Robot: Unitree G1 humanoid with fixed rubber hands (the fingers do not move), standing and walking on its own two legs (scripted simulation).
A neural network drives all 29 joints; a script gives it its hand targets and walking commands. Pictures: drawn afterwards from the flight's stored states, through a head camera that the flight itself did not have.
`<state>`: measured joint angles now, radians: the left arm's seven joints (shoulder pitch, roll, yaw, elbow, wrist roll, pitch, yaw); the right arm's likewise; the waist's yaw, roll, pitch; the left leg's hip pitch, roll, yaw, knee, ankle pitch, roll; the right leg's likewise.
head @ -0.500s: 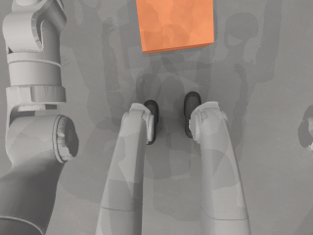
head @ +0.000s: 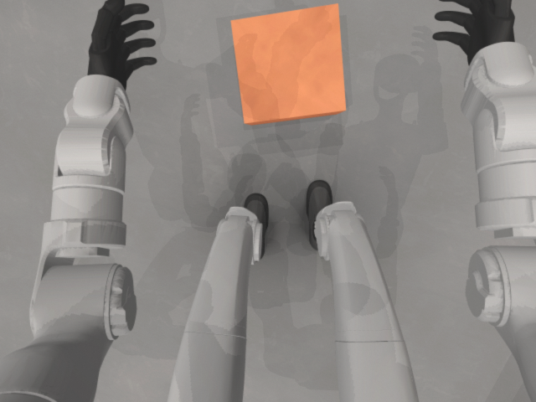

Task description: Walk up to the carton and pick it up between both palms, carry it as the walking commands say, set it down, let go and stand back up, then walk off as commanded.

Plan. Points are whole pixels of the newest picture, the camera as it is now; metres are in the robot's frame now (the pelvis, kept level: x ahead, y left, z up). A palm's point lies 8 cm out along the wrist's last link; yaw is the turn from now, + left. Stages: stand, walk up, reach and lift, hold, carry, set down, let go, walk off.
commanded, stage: let go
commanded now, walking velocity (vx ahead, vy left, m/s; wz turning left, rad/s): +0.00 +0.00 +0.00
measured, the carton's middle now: (289, 72) +0.54 +0.01 -0.60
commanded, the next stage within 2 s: stand in 1.14 s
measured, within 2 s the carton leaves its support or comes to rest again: neither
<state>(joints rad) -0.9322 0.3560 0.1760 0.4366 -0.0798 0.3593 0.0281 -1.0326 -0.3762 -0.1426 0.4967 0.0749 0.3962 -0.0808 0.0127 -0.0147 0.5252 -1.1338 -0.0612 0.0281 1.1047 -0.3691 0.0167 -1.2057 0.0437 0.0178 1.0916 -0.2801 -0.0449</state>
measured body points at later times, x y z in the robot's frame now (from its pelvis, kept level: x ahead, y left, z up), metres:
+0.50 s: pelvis +0.06 +0.01 +0.08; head +0.17 +0.00 +0.51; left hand +0.30 +0.25 +0.00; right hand +0.33 -0.20 -0.02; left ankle +0.08 +0.11 -0.64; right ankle +0.12 -0.08 -0.64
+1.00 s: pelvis +0.10 +0.00 +0.10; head +0.12 +0.00 +0.55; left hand +0.27 +0.24 +0.02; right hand +0.27 -0.22 +0.02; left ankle +0.08 +0.11 -0.64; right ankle +0.12 -0.08 -0.64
